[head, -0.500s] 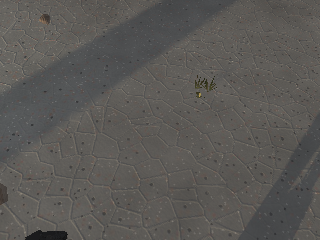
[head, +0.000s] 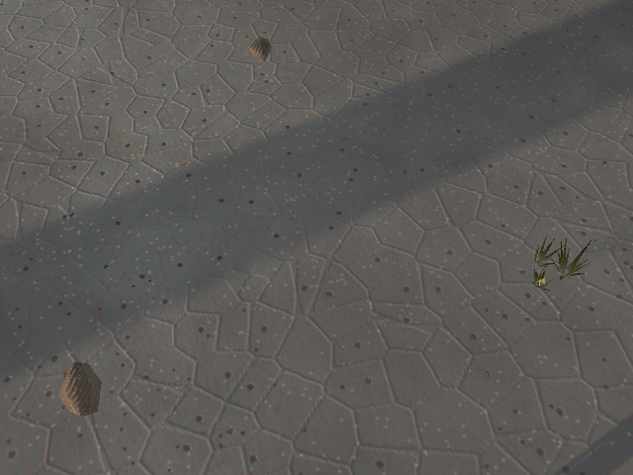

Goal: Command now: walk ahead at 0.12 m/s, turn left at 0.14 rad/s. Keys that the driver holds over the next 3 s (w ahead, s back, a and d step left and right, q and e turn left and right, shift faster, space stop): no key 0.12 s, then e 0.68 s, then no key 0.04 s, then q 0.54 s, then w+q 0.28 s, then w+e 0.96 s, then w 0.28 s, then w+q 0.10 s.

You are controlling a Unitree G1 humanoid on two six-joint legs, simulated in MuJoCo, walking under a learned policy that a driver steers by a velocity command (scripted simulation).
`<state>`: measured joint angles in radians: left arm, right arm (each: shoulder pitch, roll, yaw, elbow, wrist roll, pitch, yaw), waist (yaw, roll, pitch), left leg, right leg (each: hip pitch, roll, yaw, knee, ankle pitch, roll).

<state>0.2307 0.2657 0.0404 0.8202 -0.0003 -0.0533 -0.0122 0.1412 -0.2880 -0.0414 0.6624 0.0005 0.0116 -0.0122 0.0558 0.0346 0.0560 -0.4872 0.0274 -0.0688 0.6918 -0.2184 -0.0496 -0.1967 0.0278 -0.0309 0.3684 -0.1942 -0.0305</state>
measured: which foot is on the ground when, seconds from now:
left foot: up 0.00-0.06, down 0.08-0.56, up 0.58-1.00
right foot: down 0.00-0.28, up 0.30-0.54, down 0.56-1.00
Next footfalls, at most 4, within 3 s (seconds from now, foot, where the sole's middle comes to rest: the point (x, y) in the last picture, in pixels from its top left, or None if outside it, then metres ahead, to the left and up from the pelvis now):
0.08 left None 0.13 0.13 -0.78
0.56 right None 0.05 -0.12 -0.78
1.04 left None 0.13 0.10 -0.78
1.66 left None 0.12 0.14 -0.78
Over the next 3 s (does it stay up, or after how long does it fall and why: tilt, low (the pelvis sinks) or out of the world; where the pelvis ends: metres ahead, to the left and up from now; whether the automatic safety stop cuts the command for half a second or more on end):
stays up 0.78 -0.02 0.00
